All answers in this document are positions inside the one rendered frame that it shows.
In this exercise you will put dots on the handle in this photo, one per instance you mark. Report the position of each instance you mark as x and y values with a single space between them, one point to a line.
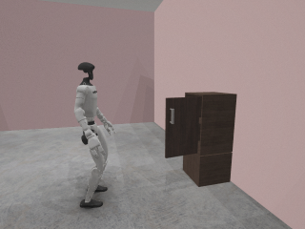
172 116

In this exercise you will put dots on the cupboard door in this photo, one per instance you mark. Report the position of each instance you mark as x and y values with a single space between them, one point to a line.
181 137

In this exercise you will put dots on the right robot hand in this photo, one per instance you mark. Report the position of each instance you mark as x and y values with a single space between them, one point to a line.
94 143

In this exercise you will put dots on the robot left foot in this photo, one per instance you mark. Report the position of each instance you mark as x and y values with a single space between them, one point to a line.
100 189

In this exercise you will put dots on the left robot forearm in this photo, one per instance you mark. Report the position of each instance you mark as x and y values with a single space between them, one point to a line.
100 115

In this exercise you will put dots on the right robot forearm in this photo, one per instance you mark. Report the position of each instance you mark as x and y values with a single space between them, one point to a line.
82 120

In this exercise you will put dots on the robot torso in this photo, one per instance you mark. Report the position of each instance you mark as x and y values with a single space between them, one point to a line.
90 107

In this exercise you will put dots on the right robot upper arm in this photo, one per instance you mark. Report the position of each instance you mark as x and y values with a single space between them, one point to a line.
81 92

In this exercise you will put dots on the left robot hand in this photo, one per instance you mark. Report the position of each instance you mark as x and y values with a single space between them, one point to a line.
106 125

